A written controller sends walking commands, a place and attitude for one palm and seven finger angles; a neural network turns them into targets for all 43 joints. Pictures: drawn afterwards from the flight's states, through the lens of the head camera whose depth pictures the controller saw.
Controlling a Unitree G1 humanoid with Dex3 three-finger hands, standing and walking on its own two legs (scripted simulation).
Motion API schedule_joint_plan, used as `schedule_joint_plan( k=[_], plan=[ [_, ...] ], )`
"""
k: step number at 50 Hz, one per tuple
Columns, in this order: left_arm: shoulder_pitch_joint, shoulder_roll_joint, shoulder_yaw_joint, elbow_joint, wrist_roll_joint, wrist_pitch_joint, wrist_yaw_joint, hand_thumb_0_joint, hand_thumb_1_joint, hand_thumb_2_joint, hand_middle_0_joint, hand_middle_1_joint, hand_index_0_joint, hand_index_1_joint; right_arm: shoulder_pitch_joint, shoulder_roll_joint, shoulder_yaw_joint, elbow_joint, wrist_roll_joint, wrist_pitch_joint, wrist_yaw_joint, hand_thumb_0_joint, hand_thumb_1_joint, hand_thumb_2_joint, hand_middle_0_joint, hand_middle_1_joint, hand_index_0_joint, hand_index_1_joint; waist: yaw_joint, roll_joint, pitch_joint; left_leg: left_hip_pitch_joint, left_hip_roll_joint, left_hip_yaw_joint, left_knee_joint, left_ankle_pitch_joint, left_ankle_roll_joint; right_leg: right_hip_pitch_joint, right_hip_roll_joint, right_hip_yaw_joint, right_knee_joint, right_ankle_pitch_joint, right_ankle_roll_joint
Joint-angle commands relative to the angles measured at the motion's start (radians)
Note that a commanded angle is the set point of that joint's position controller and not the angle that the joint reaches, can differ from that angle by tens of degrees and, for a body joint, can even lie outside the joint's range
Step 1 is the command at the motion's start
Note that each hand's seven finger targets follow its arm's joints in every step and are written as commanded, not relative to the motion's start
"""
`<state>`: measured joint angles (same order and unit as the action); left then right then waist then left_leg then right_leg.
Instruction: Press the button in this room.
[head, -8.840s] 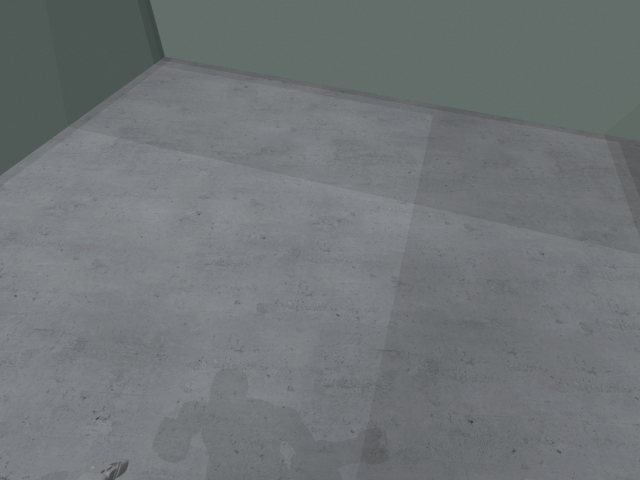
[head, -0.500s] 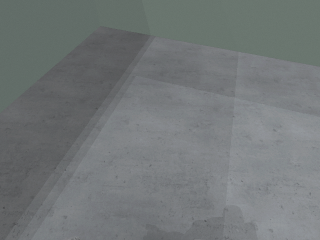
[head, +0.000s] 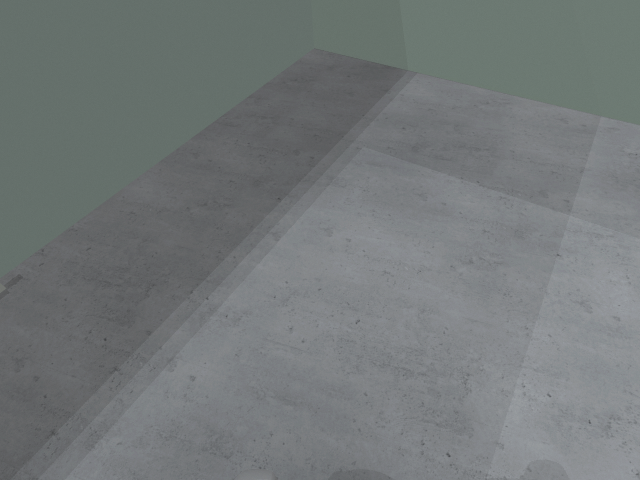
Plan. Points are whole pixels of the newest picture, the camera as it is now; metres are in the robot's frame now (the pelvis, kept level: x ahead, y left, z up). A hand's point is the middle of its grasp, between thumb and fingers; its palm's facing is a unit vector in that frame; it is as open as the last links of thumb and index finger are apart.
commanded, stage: turn or walk to find it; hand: left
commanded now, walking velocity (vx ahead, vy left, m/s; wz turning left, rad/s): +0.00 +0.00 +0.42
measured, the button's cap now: out of the picture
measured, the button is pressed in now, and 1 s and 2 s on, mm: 0 0 0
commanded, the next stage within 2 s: none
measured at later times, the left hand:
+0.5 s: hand out of the picture -0.01 +0.26 -0.17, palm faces +0.24 -0.94 -0.24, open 7.4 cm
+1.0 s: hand out of the picture -0.08 +0.19 -0.16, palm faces +0.44 -0.86 -0.25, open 7.4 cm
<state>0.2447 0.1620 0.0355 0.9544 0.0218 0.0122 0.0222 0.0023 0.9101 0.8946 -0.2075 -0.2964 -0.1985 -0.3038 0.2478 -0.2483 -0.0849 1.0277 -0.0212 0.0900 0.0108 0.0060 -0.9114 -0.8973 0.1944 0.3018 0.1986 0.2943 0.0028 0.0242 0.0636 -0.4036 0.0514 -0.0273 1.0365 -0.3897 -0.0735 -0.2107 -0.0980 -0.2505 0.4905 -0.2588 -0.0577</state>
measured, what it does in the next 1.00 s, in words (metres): steps on the spot, turning left: left foot, then right foot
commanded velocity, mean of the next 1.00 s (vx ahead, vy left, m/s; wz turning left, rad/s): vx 0.00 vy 0.00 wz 0.42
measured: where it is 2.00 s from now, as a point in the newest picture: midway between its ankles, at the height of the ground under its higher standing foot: outside the picture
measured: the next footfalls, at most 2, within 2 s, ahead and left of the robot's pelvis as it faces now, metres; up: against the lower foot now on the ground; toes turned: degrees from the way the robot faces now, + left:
left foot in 0.18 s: +0.00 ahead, +0.15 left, +0.00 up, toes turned +10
right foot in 0.64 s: +0.03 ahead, -0.09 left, +0.00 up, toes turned +10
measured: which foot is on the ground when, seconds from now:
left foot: up 0.00-0.16, down 0.18-0.64, up 0.66-1.00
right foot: down 0.00-0.18, up 0.20-0.62, down 0.64-1.00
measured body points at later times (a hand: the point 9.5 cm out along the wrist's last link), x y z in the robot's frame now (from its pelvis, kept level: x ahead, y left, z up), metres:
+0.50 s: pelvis -0.03 +0.04 +0.00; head -0.02 +0.05 +0.45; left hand -0.02 +0.31 -0.15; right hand +0.10 -0.18 -0.14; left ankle -0.04 +0.15 -0.74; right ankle -0.01 -0.11 -0.69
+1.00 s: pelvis -0.05 -0.01 +0.00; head -0.02 -0.02 +0.45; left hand -0.11 +0.23 -0.14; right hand +0.08 -0.24 -0.16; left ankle -0.15 +0.13 -0.68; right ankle -0.01 -0.09 -0.74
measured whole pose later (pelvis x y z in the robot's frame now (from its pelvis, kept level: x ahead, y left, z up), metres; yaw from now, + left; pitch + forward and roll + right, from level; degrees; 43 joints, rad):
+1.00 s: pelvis -0.05 -0.01 +0.00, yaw +25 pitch -1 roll +2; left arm 0.23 0.17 0.04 0.95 0.03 0.01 0.02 0.00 0.91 0.89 -0.21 -0.30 -0.20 -0.30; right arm 0.23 -0.24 -0.08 1.02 -0.02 0.09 0.01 0.01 -0.91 -0.90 0.19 0.30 0.20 0.29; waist 0.00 0.01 0.08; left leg -0.38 0.05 0.00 0.95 -0.43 -0.07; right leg -0.21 -0.11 -0.24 0.51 -0.28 -0.03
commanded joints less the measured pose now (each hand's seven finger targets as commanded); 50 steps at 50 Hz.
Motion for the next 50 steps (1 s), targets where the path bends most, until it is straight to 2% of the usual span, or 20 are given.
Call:
schedule_joint_plan(
  k=[1,4,7,8,9,10,11,12,14,17,26,29,30,31,32,33,34,36,38,50],
  plan=[
    [0.057,0.229,0.056,-0.031,0.009,-0.020,0.015,0.000,0.900,0.900,-0.200,-0.300,-0.200,-0.300,-0.092,-0.034,0.008,-0.102,0.007,-0.037,0.001,0.000,-0.900,-0.900,0.200,0.300,0.200,0.300,0.049,-0.190,-0.065,-0.052,0.003,0.062,-0.169,-0.071,0.004,0.136,-0.285,0.221,-0.161,0.289,-0.091],
    [0.055,0.246,0.063,-0.018,0.012,-0.015,0.013,0.000,0.900,0.900,-0.200,-0.300,-0.200,-0.300,-0.087,-0.027,0.015,-0.108,0.015,-0.048,-0.002,0.000,-0.900,-0.900,0.200,0.300,0.200,0.300,0.044,-0.215,-0.088,0.032,-0.005,0.094,-0.299,-0.082,0.023,0.118,-0.301,0.212,-0.119,0.334,-0.095],
    [0.022,0.242,0.063,-0.013,0.002,-0.006,0.008,0.000,0.900,0.900,-0.200,-0.300,-0.200,-0.300,-0.014,-0.043,0.013,-0.092,0.013,-0.062,-0.003,0.000,-0.900,-0.900,0.200,0.300,0.200,0.300,-0.011,-0.163,-0.119,0.215,-0.014,0.117,-0.553,0.119,0.042,0.026,-0.264,0.131,-0.007,0.262,-0.018],
    [0.021,0.213,0.058,-0.017,-0.007,0.000,0.005,0.000,0.900,0.900,-0.200,-0.300,-0.200,-0.300,0.019,-0.083,0.005,-0.085,0.012,-0.072,-0.002,0.000,-0.900,-0.900,0.200,0.300,0.200,0.300,-0.032,-0.025,-0.141,0.339,0.041,0.032,-0.670,0.214,0.063,-0.081,-0.211,0.089,0.130,0.157,0.033],
    [0.024,0.149,0.045,-0.054,-0.014,0.006,-0.001,0.000,0.900,0.900,-0.200,-0.300,-0.200,-0.300,0.036,-0.181,-0.018,-0.094,0.002,-0.078,-0.008,0.000,-0.900,-0.900,0.200,0.300,0.200,0.300,-0.046,0.270,-0.119,0.424,0.282,-0.292,-0.730,0.439,0.162,-0.336,-0.071,0.038,0.335,-0.214,0.116],
    [-0.043,0.139,0.029,-0.080,-0.004,0.018,0.002,0.000,0.900,0.900,-0.200,-0.300,-0.200,-0.300,0.060,-0.227,-0.024,-0.085,0.001,-0.068,-0.016,0.000,-0.900,-0.900,0.200,0.300,0.200,0.300,-0.070,0.266,-0.088,0.347,0.369,-0.328,-0.746,0.591,0.248,-0.360,-0.032,0.121,0.478,-0.372,0.122],
    [-0.061,0.157,0.035,-0.071,-0.001,0.027,0.001,0.000,0.900,0.900,-0.200,-0.300,-0.200,-0.300,0.030,-0.203,-0.016,-0.085,-0.002,-0.067,-0.022,0.000,-0.900,-0.900,0.200,0.300,0.200,0.300,-0.057,0.173,-0.068,0.280,0.346,-0.272,-0.754,0.503,0.266,-0.330,-0.044,0.177,0.544,-0.326,0.113],
    [-0.064,0.150,0.039,-0.058,0.000,0.033,0.000,0.000,0.900,0.900,-0.200,-0.300,-0.200,-0.300,-0.025,-0.181,-0.009,-0.095,-0.002,-0.071,-0.029,0.000,-0.900,-0.900,0.200,0.300,0.200,0.300,-0.038,0.229,-0.040,0.246,0.283,-0.236,-0.760,0.463,0.242,-0.344,-0.042,0.200,0.577,-0.268,0.119],
    [-0.034,0.162,0.044,-0.038,-0.002,0.029,-0.010,0.000,0.900,0.900,-0.200,-0.300,-0.200,-0.300,-0.102,-0.145,0.007,-0.119,0.000,-0.074,-0.033,0.000,-0.900,-0.900,0.200,0.300,0.200,0.300,-0.005,0.176,-0.010,0.219,0.219,-0.163,-0.738,0.475,0.223,-0.337,-0.031,0.211,0.610,-0.178,0.126],
    [-0.014,0.155,0.040,-0.026,-0.005,0.023,-0.012,0.000,0.900,0.900,-0.200,-0.300,-0.200,-0.300,-0.081,-0.146,0.006,-0.118,0.005,-0.082,-0.032,0.000,-0.900,-0.900,0.200,0.300,0.200,0.300,-0.004,0.116,-0.047,0.279,0.176,-0.125,-0.713,0.593,0.215,-0.321,-0.009,0.207,0.594,-0.135,0.141],
    [-0.079,0.127,0.032,-0.079,-0.014,0.016,-0.002,0.000,0.900,0.900,-0.200,-0.300,-0.200,-0.300,-0.044,-0.150,-0.014,-0.124,-0.007,-0.069,-0.024,0.000,-0.900,-0.900,0.200,0.300,0.200,0.300,-0.030,0.141,-0.062,0.233,0.176,-0.251,-0.682,0.539,0.241,-0.177,0.039,0.203,0.280,-0.193,0.135],
    [0.001,0.133,0.035,-0.063,-0.018,0.003,0.000,0.000,0.900,0.900,-0.200,-0.300,-0.200,-0.300,-0.067,-0.150,-0.018,-0.133,-0.003,-0.066,-0.021,0.000,-0.900,-0.900,0.200,0.300,0.200,0.300,0.014,0.137,-0.102,0.165,0.138,-0.255,-0.612,0.526,0.208,-0.013,0.060,0.188,0.054,-0.046,0.127],
    [0.032,0.152,0.040,-0.054,-0.016,-0.005,0.003,0.000,0.900,0.900,-0.200,-0.300,-0.200,-0.300,-0.072,-0.131,-0.017,-0.137,0.004,-0.066,-0.019,0.000,-0.900,-0.900,0.200,0.300,0.200,0.300,0.029,0.083,-0.113,0.091,0.098,-0.236,-0.568,0.434,0.169,0.095,0.041,0.196,-0.069,0.055,0.122],
    [0.064,0.207,0.051,-0.051,-0.004,-0.016,0.009,0.000,0.900,0.900,-0.200,-0.300,-0.200,-0.300,-0.060,-0.086,-0.013,-0.147,0.012,-0.068,-0.014,0.000,-0.900,-0.900,0.200,0.300,0.200,0.300,0.043,-0.071,-0.141,-0.037,0.019,-0.157,-0.448,0.242,0.112,0.226,-0.099,0.324,-0.164,0.074,0.087],
    [0.071,0.297,0.068,-0.056,0.008,-0.021,0.014,0.000,0.900,0.900,-0.200,-0.300,-0.200,-0.300,-0.070,-0.027,-0.001,-0.178,0.012,-0.068,-0.011,0.000,-0.900,-0.900,0.200,0.300,0.200,0.300,0.053,-0.339,-0.113,-0.195,-0.118,-0.010,-0.225,-0.130,0.046,0.253,-0.337,0.565,-0.200,0.203,-0.024],
    [0.064,0.296,0.066,-0.070,-0.001,-0.014,0.017,0.000,0.900,0.900,-0.200,-0.300,-0.200,-0.300,-0.098,-0.079,-0.016,-0.181,0.006,-0.055,-0.013,0.000,-0.900,-0.900,0.200,0.300,0.200,0.300,0.065,-0.249,-0.097,-0.151,-0.081,-0.049,-0.037,-0.198,0.050,0.104,-0.410,0.557,-0.213,0.242,-0.103],
    [-0.006,0.252,0.066,-0.083,-0.003,-0.019,0.021,0.000,0.900,0.900,-0.200,-0.300,-0.200,-0.300,-0.072,-0.084,-0.021,-0.154,-0.001,-0.041,-0.012,0.000,-0.900,-0.900,0.200,0.300,0.200,0.300,0.027,-0.243,-0.074,-0.149,-0.058,-0.090,0.073,-0.140,0.052,0.039,-0.349,0.498,-0.237,0.129,-0.105],
    [-0.105,0.209,0.047,-0.107,-0.006,-0.016,0.015,0.000,0.900,0.900,-0.200,-0.300,-0.200,-0.300,-0.029,-0.074,-0.026,-0.110,-0.003,-0.028,0.001,0.000,-0.900,-0.900,0.200,0.300,0.200,0.300,-0.021,-0.160,-0.003,-0.146,-0.043,-0.058,0.191,-0.024,0.041,-0.033,-0.252,0.367,-0.235,0.035,-0.054],
    [-0.108,0.177,0.039,-0.107,-0.005,-0.023,0.014,0.000,0.900,0.900,-0.200,-0.300,-0.200,-0.300,0.010,-0.059,-0.022,-0.088,-0.003,-0.028,0.008,0.000,-0.900,-0.900,0.200,0.300,0.200,0.300,-0.033,-0.158,-0.010,-0.145,-0.034,-0.031,0.201,0.042,0.025,-0.015,-0.206,0.275,-0.215,0.114,-0.027],
    [0.042,0.245,0.063,-0.038,0.011,-0.018,0.013,0.000,0.900,0.900,-0.200,-0.300,-0.200,-0.300,-0.105,-0.029,0.012,-0.112,0.011,-0.047,0.002,0.000,-0.900,-0.900,0.200,0.300,0.200,0.300,0.053,-0.208,-0.072,-0.018,-0.006,0.082,-0.242,-0.087,0.010,0.137,-0.284,0.218,-0.112,0.383,-0.093]
  ],
)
